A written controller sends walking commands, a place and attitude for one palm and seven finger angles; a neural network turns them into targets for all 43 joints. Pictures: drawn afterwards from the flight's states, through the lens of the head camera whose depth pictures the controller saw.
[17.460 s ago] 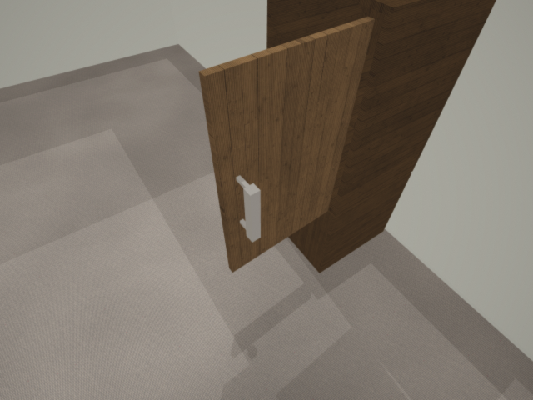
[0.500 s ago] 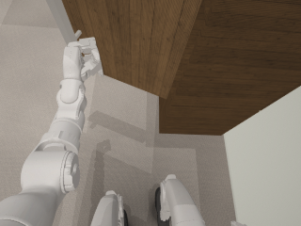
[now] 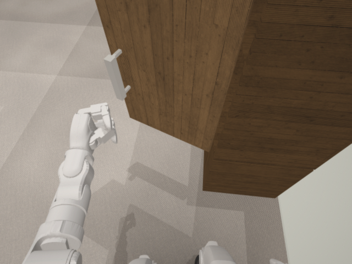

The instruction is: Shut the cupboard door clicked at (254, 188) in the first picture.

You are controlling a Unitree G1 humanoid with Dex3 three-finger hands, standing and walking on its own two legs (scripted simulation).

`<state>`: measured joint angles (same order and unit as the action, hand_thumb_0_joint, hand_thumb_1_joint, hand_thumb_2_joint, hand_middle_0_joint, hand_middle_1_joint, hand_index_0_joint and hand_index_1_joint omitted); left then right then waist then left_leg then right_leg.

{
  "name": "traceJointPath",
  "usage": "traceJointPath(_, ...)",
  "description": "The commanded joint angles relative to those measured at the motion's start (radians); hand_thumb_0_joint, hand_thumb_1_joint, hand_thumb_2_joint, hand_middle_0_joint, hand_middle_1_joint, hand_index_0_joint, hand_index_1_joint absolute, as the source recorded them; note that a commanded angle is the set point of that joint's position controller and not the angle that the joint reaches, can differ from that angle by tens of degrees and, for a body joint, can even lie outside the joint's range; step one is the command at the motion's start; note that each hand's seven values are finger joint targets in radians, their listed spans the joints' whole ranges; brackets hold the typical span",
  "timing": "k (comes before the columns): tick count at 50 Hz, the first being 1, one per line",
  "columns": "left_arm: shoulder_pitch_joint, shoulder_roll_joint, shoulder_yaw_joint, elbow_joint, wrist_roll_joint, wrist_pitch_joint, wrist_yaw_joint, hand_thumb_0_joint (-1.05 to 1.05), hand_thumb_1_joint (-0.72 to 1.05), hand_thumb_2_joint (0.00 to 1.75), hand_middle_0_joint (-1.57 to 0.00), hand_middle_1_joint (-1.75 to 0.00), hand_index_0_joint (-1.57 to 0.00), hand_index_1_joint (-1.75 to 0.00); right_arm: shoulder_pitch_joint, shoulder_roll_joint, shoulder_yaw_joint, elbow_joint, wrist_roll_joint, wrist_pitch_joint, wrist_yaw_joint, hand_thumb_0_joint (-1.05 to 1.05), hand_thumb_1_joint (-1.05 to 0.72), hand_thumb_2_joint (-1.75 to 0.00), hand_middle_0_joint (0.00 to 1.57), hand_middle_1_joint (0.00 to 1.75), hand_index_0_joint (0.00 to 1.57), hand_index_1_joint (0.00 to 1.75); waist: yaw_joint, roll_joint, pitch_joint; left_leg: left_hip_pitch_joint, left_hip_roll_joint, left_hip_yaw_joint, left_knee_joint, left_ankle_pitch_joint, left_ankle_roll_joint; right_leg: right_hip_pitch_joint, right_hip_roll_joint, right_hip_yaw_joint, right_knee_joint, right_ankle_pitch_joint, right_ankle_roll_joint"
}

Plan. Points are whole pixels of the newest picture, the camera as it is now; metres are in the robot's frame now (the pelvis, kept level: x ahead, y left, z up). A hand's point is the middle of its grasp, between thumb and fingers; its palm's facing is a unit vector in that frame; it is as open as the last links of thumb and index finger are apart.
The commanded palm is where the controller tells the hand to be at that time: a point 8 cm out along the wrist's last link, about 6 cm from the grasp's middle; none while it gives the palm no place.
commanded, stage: draw the hand back to the body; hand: left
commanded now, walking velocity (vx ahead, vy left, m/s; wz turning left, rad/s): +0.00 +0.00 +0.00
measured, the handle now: (120, 75) +0.66 +0.17 -0.01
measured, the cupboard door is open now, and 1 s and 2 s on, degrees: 69 69 69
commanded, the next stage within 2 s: step back with the hand held close in 1.22 s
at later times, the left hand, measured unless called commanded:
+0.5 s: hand (36, 157) +0.29 +0.22 +0.16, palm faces +0.30 -0.91 -0.28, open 3.7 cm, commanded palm +0.24 +0.26 +0.17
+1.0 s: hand out of the picture +0.20 +0.28 +0.22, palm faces +0.53 -0.74 -0.42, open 7.0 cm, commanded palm +0.15 +0.31 +0.23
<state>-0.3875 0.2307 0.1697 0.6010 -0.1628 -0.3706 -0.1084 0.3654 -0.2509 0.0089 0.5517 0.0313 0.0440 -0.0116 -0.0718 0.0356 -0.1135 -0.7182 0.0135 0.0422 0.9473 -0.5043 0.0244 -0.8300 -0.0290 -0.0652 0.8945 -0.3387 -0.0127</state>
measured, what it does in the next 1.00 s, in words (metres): rises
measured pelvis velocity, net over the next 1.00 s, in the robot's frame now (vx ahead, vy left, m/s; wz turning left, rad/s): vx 0.02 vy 0.00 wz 0.03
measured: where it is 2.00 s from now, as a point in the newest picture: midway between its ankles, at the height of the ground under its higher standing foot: outside the picture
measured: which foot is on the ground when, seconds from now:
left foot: down 0.00-1.00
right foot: down 0.00-1.00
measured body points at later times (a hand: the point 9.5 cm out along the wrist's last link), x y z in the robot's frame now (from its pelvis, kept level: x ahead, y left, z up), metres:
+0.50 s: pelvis +0.03 +0.00 +0.05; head +0.02 -0.02 +0.50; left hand +0.27 +0.27 +0.17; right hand +0.23 -0.20 -0.03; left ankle -0.03 +0.10 -0.68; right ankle +0.05 -0.12 -0.68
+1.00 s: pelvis +0.02 +0.00 +0.06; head +0.00 -0.03 +0.51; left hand +0.16 +0.32 +0.25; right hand +0.21 -0.21 -0.04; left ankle -0.03 +0.10 -0.68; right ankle +0.05 -0.12 -0.68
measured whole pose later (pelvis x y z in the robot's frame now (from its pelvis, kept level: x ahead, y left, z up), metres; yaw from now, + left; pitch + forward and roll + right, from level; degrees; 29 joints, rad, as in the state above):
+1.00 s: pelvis +0.02 +0.00 +0.06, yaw +2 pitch -5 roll +0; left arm 0.44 0.34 0.37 -0.36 -0.06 -0.08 0.13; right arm 0.21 -0.24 0.01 0.63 0.00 -0.10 -0.09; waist 0.08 0.09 0.03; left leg -0.02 -0.01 0.02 0.40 -0.30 0.02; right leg -0.14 -0.03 -0.09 0.42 -0.19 0.00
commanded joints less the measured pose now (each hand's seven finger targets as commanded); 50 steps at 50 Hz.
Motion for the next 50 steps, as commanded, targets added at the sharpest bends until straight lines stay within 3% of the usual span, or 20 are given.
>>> traceJointPath(1,-0.233,0.114,-0.021,-0.291,-0.020,-0.072,-0.042,0.00,0.90,0.90,-1.30,-1.50,-1.30,-1.50,-0.007,-0.132,-0.051,-0.108,0.007,-0.066,-0.023,0.00,-0.90,-0.90,0.20,0.30,0.20,0.30,-0.003,-0.001,-0.286,0.100,-0.017,-0.035,-0.204,0.249,-0.006,0.408,0.031,0.025,-0.126,0.216,-0.010)
traceJointPath(2,-0.193,0.111,-0.039,-0.307,-0.017,-0.063,-0.058,0.00,0.90,0.90,-1.30,-1.50,-1.30,-1.50,-0.016,-0.135,-0.049,-0.117,0.011,-0.070,-0.024,0.00,-0.90,-0.90,0.20,0.30,0.20,0.30,0.001,0.032,-0.267,0.119,-0.017,-0.037,-0.219,0.259,-0.008,0.415,0.028,0.023,-0.136,0.210,-0.015)
traceJointPath(4,-0.110,0.116,-0.036,-0.294,-0.026,-0.022,-0.086,0.00,0.90,0.90,-1.24,-1.44,-1.24,-1.44,-0.049,-0.135,-0.045,-0.126,0.018,-0.073,-0.024,0.00,-0.90,-0.90,0.20,0.30,0.20,0.30,0.016,0.037,-0.206,0.131,-0.014,-0.038,-0.248,0.238,-0.012,0.412,0.023,0.017,-0.159,0.182,-0.016)
traceJointPath(7,-0.039,0.164,0.014,-0.388,-0.061,0.032,-0.108,0.00,0.90,0.90,-1.16,-1.35,-1.16,-1.35,-0.093,-0.137,-0.040,-0.163,0.025,-0.082,-0.032,0.00,-0.90,-0.90,0.20,0.30,0.20,0.30,0.047,0.005,-0.208,0.161,-0.018,-0.042,-0.287,0.251,-0.008,0.493,0.018,0.018,-0.186,0.194,-0.018)
traceJointPath(8,-0.028,0.218,-0.009,-0.488,0.041,0.058,0.000,0.00,0.90,0.90,-1.13,-1.32,-1.13,-1.32,-0.159,-0.104,-0.050,-0.180,0.021,-0.058,-0.056,0.00,-0.90,-0.90,0.20,0.30,0.20,0.30,0.075,-0.036,-0.246,0.212,-0.023,-0.033,-0.338,0.265,-0.007,0.582,-0.007,0.059,-0.235,0.153,-0.022)
traceJointPath(10,0.065,0.173,-0.014,-0.578,0.051,0.113,0.086,0.00,0.90,0.90,-1.08,-1.26,-1.08,-1.26,-0.177,-0.090,-0.040,-0.198,0.015,-0.059,-0.078,0.00,-0.90,-0.90,0.20,0.30,0.20,0.30,0.070,-0.053,-0.198,0.248,-0.015,-0.041,-0.372,0.286,-0.007,0.604,-0.009,0.044,-0.265,0.172,-0.016)
traceJointPath(11,0.089,0.191,-0.008,-0.643,0.062,0.132,0.111,0.00,0.90,0.90,-1.05,-1.23,-1.05,-1.23,-0.191,-0.092,-0.037,-0.196,0.014,-0.060,-0.085,0.00,-0.90,-0.90,0.20,0.30,0.20,0.30,0.076,-0.020,-0.205,0.282,-0.011,-0.040,-0.385,0.323,-0.006,0.631,-0.011,0.044,-0.273,0.206,-0.017)
traceJointPath(14,0.135,0.217,0.011,-0.728,0.080,0.180,0.167,0.00,0.90,0.90,-0.97,-1.14,-0.97,-1.14,-0.209,-0.082,-0.022,-0.177,0.007,-0.069,-0.105,0.00,-0.90,-0.90,0.20,0.30,0.20,0.30,0.076,-0.003,-0.150,0.355,-0.005,-0.045,-0.431,0.386,-0.005,0.676,-0.009,0.038,-0.321,0.262,-0.018)
traceJointPath(17,0.176,0.203,-0.004,-0.795,0.092,0.214,0.193,0.00,0.90,0.90,-0.89,-1.05,-0.89,-1.05,-0.226,-0.080,-0.013,-0.163,0.000,-0.086,-0.117,0.00,-0.90,-0.90,0.20,0.30,0.20,0.30,0.077,-0.019,-0.104,0.420,-0.002,-0.044,-0.477,0.424,-0.002,0.712,-0.006,0.031,-0.374,0.283,-0.017)
traceJointPath(19,0.215,0.186,-0.009,-0.819,0.098,0.232,0.204,0.00,0.90,0.90,-0.83,-0.99,-0.83,-0.99,-0.233,-0.074,-0.005,-0.149,-0.003,-0.098,-0.118,0.00,-0.90,-0.90,0.20,0.30,0.20,0.30,0.081,0.024,-0.070,0.470,-0.001,-0.044,-0.509,0.447,-0.008,0.721,-0.005,0.023,-0.400,0.291,-0.016)
traceJointPath(21,0.281,0.176,-0.008,-0.850,0.101,0.246,0.210,0.00,0.90,0.90,-0.78,-0.93,-0.78,-0.93,-0.233,-0.072,-0.001,-0.140,-0.009,-0.112,-0.113,0.00,-0.90,-0.90,0.20,0.30,0.20,0.30,0.087,0.023,-0.055,0.510,0.002,-0.048,-0.532,0.497,-0.014,0.745,-0.003,0.014,-0.420,0.318,-0.016)
traceJointPath(24,0.393,0.185,0.019,-0.908,0.103,0.259,0.212,0.00,0.90,0.90,-0.69,-0.84,-0.69,-0.84,-0.241,-0.071,0.003,-0.130,-0.015,-0.125,-0.102,0.00,-0.90,-0.90,0.20,0.30,0.20,0.30,0.100,0.020,-0.031,0.545,0.007,-0.050,-0.559,0.573,-0.020,0.787,-0.002,0.008,-0.447,0.359,-0.015)
traceJointPath(27,0.501,0.221,0.082,-0.942,0.099,0.267,0.214,0.00,0.90,0.90,-0.61,-0.75,-0.61,-0.75,-0.253,-0.074,-0.001,-0.122,-0.024,-0.132,-0.094,0.00,-0.90,-0.90,0.20,0.30,0.20,0.30,0.114,-0.032,-0.014,0.547,0.007,-0.046,-0.578,0.574,-0.018,0.828,0.000,0.009,-0.473,0.374,-0.012)
traceJointPath(31,0.555,0.267,0.167,-1.055,0.099,0.263,0.220,0.00,0.90,0.90,-0.50,-0.63,-0.50,-0.63,-0.268,-0.063,-0.002,-0.124,-0.028,-0.139,-0.086,0.00,-0.90,-0.90,0.20,0.30,0.20,0.30,0.124,-0.018,-0.019,0.566,0.006,-0.043,-0.587,0.598,-0.019,0.855,0.000,0.013,-0.481,0.397,-0.007)
traceJointPath(36,0.640,0.300,0.233,-1.187,0.104,0.252,0.232,0.00,0.90,0.90,-0.36,-0.48,-0.36,-0.48,-0.273,-0.056,-0.007,-0.114,-0.031,-0.166,-0.079,0.00,-0.90,-0.90,0.20,0.30,0.20,0.30,0.134,0.082,-0.012,0.587,0.007,-0.046,-0.592,0.653,-0.034,0.864,0.000,0.012,-0.490,0.396,-0.006)
traceJointPath(42,0.774,0.337,0.328,-1.206,0.099,0.237,0.243,0.00,0.90,0.90,-0.20,-0.30,-0.20,-0.30,-0.274,-0.066,-0.022,-0.094,-0.030,-0.193,-0.077,0.00,-0.90,-0.90,0.20,0.30,0.20,0.30,0.145,0.017,0.064,0.554,0.012,-0.045,-0.611,0.552,-0.027,0.838,0.005,0.012,-0.514,0.317,-0.005)
traceJointPath(44,0.768,0.273,0.271,-1.146,0.100,0.241,0.237,0.00,0.90,0.90,-0.20,-0.30,-0.20,-0.30,-0.268,-0.068,-0.022,-0.083,-0.028,-0.193,-0.076,0.00,-0.90,-0.90,0.20,0.30,0.20,0.30,0.129,-0.012,0.129,0.543,0.013,-0.039,-0.625,0.486,-0.021,0.791,0.002,0.011,-0.522,0.268,-0.001)
traceJointPath(47,0.708,0.256,0.244,-1.104,0.103,0.239,0.235,0.00,0.90,0.90,-0.20,-0.30,-0.20,-0.30,-0.269,-0.085,-0.030,-0.068,-0.026,-0.196,-0.081,0.00,-0.90,-0.90,0.20,0.30,0.20,0.30,0.116,-0.032,0.181,0.531,0.014,-0.042,-0.640,0.378,-0.011,0.745,-0.001,0.015,-0.546,0.169,0.001)
traceJointPath(50,0.681,0.284,0.264,-1.137,0.109,0.224,0.243,0.00,0.90,0.90,-0.20,-0.30,-0.20,-0.30,-0.270,-0.084,-0.033,-0.071,-0.027,-0.204,-0.085,0.00,-0.90,-0.90,0.20,0.30,0.20,0.30,0.126,-0.010,0.108,0.549,0.004,-0.040,-0.639,0.356,-0.003,0.775,-0.003,0.021,-0.537,0.148,-0.001)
